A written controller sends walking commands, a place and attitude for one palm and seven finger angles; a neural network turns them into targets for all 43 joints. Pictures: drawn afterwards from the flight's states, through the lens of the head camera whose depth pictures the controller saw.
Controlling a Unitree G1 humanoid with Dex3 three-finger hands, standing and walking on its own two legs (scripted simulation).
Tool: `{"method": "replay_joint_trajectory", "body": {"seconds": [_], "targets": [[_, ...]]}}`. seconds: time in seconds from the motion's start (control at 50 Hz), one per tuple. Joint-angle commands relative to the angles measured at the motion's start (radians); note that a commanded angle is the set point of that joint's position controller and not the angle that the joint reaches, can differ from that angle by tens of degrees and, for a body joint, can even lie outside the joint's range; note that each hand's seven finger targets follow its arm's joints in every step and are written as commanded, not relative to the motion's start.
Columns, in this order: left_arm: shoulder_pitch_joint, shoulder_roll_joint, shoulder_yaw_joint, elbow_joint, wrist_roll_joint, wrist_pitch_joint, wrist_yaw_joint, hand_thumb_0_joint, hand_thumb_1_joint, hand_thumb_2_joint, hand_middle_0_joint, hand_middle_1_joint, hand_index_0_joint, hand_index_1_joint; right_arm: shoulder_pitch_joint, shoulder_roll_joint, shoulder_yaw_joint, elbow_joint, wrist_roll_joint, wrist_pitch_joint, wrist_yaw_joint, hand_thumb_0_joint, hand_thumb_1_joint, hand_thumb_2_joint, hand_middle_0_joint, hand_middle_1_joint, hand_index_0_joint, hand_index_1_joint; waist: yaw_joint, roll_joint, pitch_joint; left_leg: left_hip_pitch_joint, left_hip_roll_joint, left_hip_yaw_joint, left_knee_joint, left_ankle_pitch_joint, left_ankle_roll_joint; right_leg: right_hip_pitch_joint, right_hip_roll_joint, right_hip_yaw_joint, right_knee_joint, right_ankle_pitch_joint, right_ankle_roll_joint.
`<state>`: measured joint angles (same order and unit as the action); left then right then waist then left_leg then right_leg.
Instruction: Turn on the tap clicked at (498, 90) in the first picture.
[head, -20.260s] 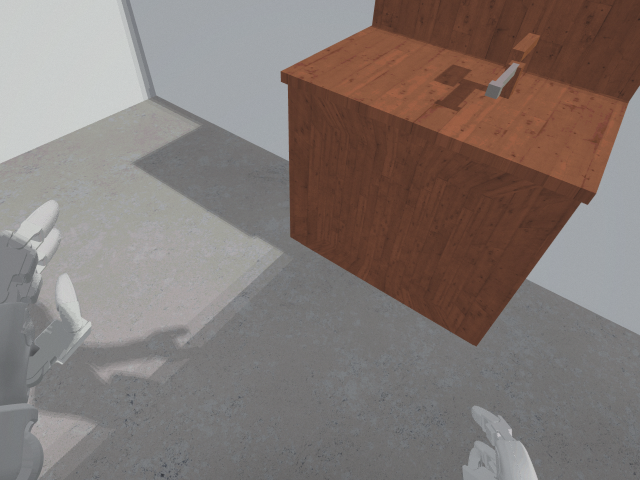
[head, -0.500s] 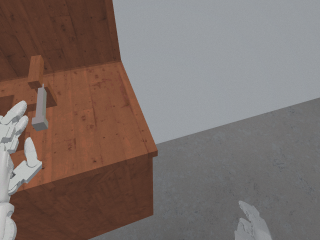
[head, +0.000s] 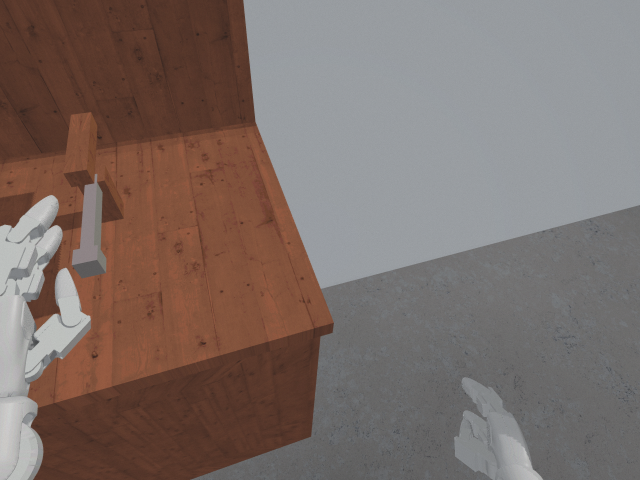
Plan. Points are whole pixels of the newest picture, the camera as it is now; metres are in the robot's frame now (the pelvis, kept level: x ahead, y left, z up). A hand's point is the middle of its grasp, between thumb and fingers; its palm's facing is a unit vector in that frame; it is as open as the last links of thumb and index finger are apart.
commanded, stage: come to a stop and stand still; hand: left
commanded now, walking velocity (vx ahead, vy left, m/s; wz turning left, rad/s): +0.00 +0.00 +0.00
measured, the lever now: (89, 261) +0.33 +0.33 +0.07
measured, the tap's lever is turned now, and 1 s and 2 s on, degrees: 0 0 0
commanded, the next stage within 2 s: look again from close up in 0.26 s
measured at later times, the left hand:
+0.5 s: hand (36, 283) +0.23 +0.28 +0.19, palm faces +0.50 -0.78 -0.37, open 7.4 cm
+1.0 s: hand (87, 358) +0.18 +0.22 +0.16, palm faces +0.36 -0.87 -0.33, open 7.4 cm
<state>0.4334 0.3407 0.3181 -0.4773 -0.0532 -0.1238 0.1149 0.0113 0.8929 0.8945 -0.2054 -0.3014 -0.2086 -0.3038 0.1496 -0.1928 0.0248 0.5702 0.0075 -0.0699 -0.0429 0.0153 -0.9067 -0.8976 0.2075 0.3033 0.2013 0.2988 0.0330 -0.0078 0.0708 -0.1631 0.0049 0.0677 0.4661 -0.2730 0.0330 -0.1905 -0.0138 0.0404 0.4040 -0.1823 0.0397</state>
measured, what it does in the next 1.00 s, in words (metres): stands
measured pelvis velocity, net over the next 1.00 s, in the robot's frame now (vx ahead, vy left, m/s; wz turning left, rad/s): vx -0.04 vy -0.01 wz -0.02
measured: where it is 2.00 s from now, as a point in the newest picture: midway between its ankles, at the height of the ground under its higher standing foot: outside the picture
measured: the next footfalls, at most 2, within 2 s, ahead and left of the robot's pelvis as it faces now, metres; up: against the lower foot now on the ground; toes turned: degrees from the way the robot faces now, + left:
none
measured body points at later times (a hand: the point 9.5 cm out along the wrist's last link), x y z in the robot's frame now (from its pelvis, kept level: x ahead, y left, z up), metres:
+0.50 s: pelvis -0.02 -0.01 +0.00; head +0.01 +0.01 +0.45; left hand +0.20 +0.32 +0.20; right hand +0.17 -0.23 -0.07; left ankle -0.01 +0.09 -0.74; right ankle +0.02 -0.15 -0.74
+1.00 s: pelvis -0.04 -0.01 +0.00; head -0.05 +0.00 +0.45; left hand +0.15 +0.26 +0.18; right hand +0.11 -0.25 -0.07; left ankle -0.01 +0.09 -0.74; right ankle +0.02 -0.15 -0.74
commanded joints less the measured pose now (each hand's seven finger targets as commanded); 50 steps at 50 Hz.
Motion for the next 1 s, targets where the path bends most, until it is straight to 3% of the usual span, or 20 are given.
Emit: {"method": "replay_joint_trajectory", "body": {"seconds": [0.0,0.02,0.16,0.32,0.34,0.36,0.38,0.4,0.42,0.46,0.5,0.54,0.58,0.6,0.62,0.64,0.68,0.72,0.84,0.98], "targets": [[-0.057,0.164,0.112,-0.252,-0.001,-0.075,0.02,0.0,0.9,0.9,-0.2,-0.3,-0.2,-0.3,-0.086,-0.127,-0.063,-0.158,0.004,-0.046,-0.006,0.0,-0.9,-0.9,0.2,0.3,0.2,0.3,-0.012,0.097,-0.185,0.046,0.088,-0.071,-0.081,0.292,-0.019,0.088,-0.038,0.006,0.002,0.266,-0.052],[-0.053,0.186,0.135,-0.258,0.0,-0.072,0.023,0.0,0.9,0.9,-0.2,-0.3,-0.2,-0.3,-0.092,-0.13,-0.064,-0.156,0.003,-0.044,-0.008,0.0,-0.9,-0.9,0.2,0.3,0.2,0.3,-0.01,0.096,-0.194,0.058,0.09,-0.076,-0.076,0.323,-0.025,0.089,-0.038,0.004,0.007,0.275,-0.052],[-0.016,0.164,0.118,-0.242,-0.004,-0.073,0.019,0.0,0.9,0.9,-0.2,-0.3,-0.2,-0.3,-0.081,-0.129,-0.067,-0.156,0.008,-0.033,-0.004,0.0,-0.9,-0.9,0.2,0.3,0.2,0.3,-0.015,0.077,-0.187,0.063,0.095,-0.07,-0.069,0.367,-0.031,0.084,-0.038,-0.007,0.014,0.288,-0.05],[-0.035,0.175,0.124,-0.226,-0.004,-0.072,0.021,0.0,0.9,0.9,-0.2,-0.3,-0.2,-0.3,-0.091,-0.132,-0.066,-0.154,0.01,-0.026,-0.011,0.0,-0.9,-0.9,0.2,0.3,0.2,0.3,-0.014,0.075,-0.143,0.022,0.09,-0.076,-0.105,0.206,-0.021,0.067,-0.041,0.013,-0.015,0.198,-0.052],[-1.112,0.999,0.733,-0.428,0.176,-0.182,0.021,0.0,0.9,0.9,-0.2,-0.3,-0.2,-0.3,0.1,-0.143,-0.079,-0.116,-0.055,-0.101,0.001,0.0,-0.9,-0.9,0.2,0.3,0.2,0.3,0.01,-0.122,-0.01,-0.17,0.127,-0.063,0.016,0.354,0.0,-0.044,-0.016,0.011,0.008,0.224,-0.074],[-0.482,0.338,0.32,0.209,0.049,-0.148,-0.032,0.0,0.9,0.9,-0.2,-0.3,-0.2,-0.3,-0.029,-0.035,-0.04,-0.065,-0.01,-0.113,0.012,0.0,-0.9,-0.9,0.2,0.3,0.2,0.3,0.01,-0.12,-0.209,0.043,0.06,-0.082,-0.048,0.391,-0.01,-0.034,-0.053,0.069,0.045,0.293,-0.113],[-0.261,0.282,0.247,0.042,0.022,-0.153,-0.023,0.0,0.9,0.9,-0.2,-0.3,-0.2,-0.3,0.008,-0.098,-0.083,-0.129,0.004,-0.125,0.012,0.0,-0.9,-0.9,0.2,0.3,0.2,0.3,0.019,-0.059,-0.173,0.096,0.083,-0.046,-0.037,0.437,-0.029,0.014,-0.043,0.112,-0.005,0.415,-0.094],[-0.215,0.194,0.172,0.079,0.014,-0.138,-0.022,0.0,0.9,0.9,-0.2,-0.3,-0.2,-0.3,0.019,-0.135,-0.093,-0.132,0.012,-0.129,0.019,0.0,-0.9,-0.9,0.2,0.3,0.2,0.3,0.0,0.046,-0.24,0.115,0.076,-0.044,-0.056,0.419,-0.031,0.06,-0.049,0.091,0.038,0.36,-0.091],[-0.199,0.087,0.064,0.0,-0.001,-0.145,-0.035,0.0,0.9,0.9,-0.2,-0.3,-0.2,-0.3,-0.013,-0.115,-0.091,-0.14,0.024,-0.135,0.033,0.0,-0.9,-0.9,0.2,0.3,0.2,0.3,-0.002,0.212,-0.274,0.17,0.09,-0.032,-0.054,0.495,-0.028,0.032,-0.043,0.054,0.095,0.317,-0.081],[-0.136,0.091,0.015,-0.153,0.008,-0.156,-0.031,0.0,0.9,0.9,-0.2,-0.3,-0.2,-0.3,-0.012,-0.127,-0.089,-0.152,0.014,-0.139,0.065,0.0,-0.9,-0.9,0.2,0.3,0.2,0.3,0.009,0.266,-0.271,0.122,0.133,-0.045,-0.056,0.508,-0.006,0.031,-0.036,0.022,0.118,0.167,-0.067],[-0.089,0.098,0.005,-0.196,0.009,-0.154,-0.023,0.0,0.9,0.9,-0.2,-0.3,-0.2,-0.3,-0.022,-0.123,-0.078,-0.166,0.019,-0.142,0.074,0.0,-0.9,-0.9,0.2,0.3,0.2,0.3,0.011,0.165,-0.221,-0.013,0.129,-0.043,-0.071,0.349,-0.003,0.083,-0.029,0.016,0.103,0.169,-0.059],[-0.052,0.17,0.085,-0.184,0.011,-0.148,-0.003,0.0,0.9,0.9,-0.2,-0.3,-0.2,-0.3,-0.027,-0.129,-0.071,-0.171,0.017,-0.137,0.063,0.0,-0.9,-0.9,0.2,0.3,0.2,0.3,0.01,0.03,-0.179,-0.092,0.108,-0.045,-0.081,0.172,-0.006,0.098,-0.03,0.019,0.074,0.163,-0.053],[-0.055,0.229,0.177,-0.14,0.001,-0.151,0.007,0.0,0.9,0.9,-0.2,-0.3,-0.2,-0.3,-0.029,-0.127,-0.07,-0.171,0.012,-0.13,0.04,0.0,-0.9,-0.9,0.2,0.3,0.2,0.3,0.006,-0.11,-0.138,-0.098,0.066,-0.048,-0.068,0.016,-0.013,0.029,-0.038,0.081,-0.017,0.059,-0.059],[-0.067,0.249,0.211,-0.13,-0.004,-0.154,0.008,0.0,0.9,0.9,-0.2,-0.3,-0.2,-0.3,-0.035,-0.123,-0.068,-0.173,0.011,-0.126,0.027,0.0,-0.9,-0.9,0.2,0.3,0.2,0.3,0.002,-0.127,-0.113,-0.09,0.048,-0.05,-0.061,-0.035,-0.012,-0.023,-0.047,0.112,-0.065,-0.034,-0.064],[-0.105,0.315,0.274,-0.154,-0.003,-0.157,0.014,0.0,0.9,0.9,-0.2,-0.3,-0.2,-0.3,-0.045,-0.123,-0.066,-0.171,0.008,-0.115,0.015,0.0,-0.9,-0.9,0.2,0.3,0.2,0.3,-0.001,-0.102,-0.09,-0.074,0.039,-0.051,-0.055,-0.066,-0.011,-0.076,-0.054,0.132,-0.103,-0.114,-0.07],[-0.126,0.264,0.237,-0.133,-0.008,-0.16,0.01,0.0,0.9,0.9,-0.2,-0.3,-0.2,-0.3,-0.042,-0.112,-0.061,-0.17,0.007,-0.111,0.008,0.0,-0.9,-0.9,0.2,0.3,0.2,0.3,-0.011,-0.083,-0.078,-0.072,0.034,-0.057,-0.062,-0.1,-0.007,-0.102,-0.058,0.139,-0.123,-0.194,-0.075],[-0.156,0.243,0.214,-0.132,-0.007,-0.168,0.007,0.0,0.9,0.9,-0.2,-0.3,-0.2,-0.3,-0.037,-0.11,-0.059,-0.17,0.007,-0.114,0.0,0.0,-0.9,-0.9,0.2,0.3,0.2,0.3,-0.012,0.014,-0.063,-0.065,0.043,-0.053,-0.086,-0.154,0.001,-0.125,-0.043,0.147,-0.139,-0.272,-0.073],[-0.204,0.218,0.179,-0.156,0.0,-0.176,-0.001,0.0,0.9,0.9,-0.2,-0.3,-0.2,-0.3,-0.04,-0.11,-0.055,-0.17,0.006,-0.126,-0.005,0.0,-0.9,-0.9,0.2,0.3,0.2,0.3,-0.013,0.064,-0.055,-0.067,0.048,-0.055,-0.106,-0.211,0.005,-0.132,-0.033,0.14,-0.14,-0.317,-0.07],[-0.2,0.121,0.049,-0.136,0.03,-0.167,-0.009,0.0,0.9,0.9,-0.2,-0.3,-0.2,-0.3,0.009,-0.138,-0.066,-0.147,0.006,-0.157,0.006,0.0,-0.9,-0.9,0.2,0.3,0.2,0.3,-0.01,0.059,-0.115,-0.075,0.046,-0.046,-0.118,-0.231,0.019,-0.052,0.003,0.086,-0.058,-0.271,-0.056],[-0.143,0.176,0.147,-0.092,0.033,-0.15,-0.006,0.0,0.9,0.9,-0.2,-0.3,-0.2,-0.3,-0.004,-0.135,-0.073,-0.145,0.009,-0.13,0.008,0.0,-0.9,-0.9,0.2,0.3,0.2,0.3,-0.006,0.059,-0.037,-0.228,0.095,-0.106,-0.173,-0.379,0.037,-0.025,0.032,0.018,0.061,-0.26,-0.054]]}}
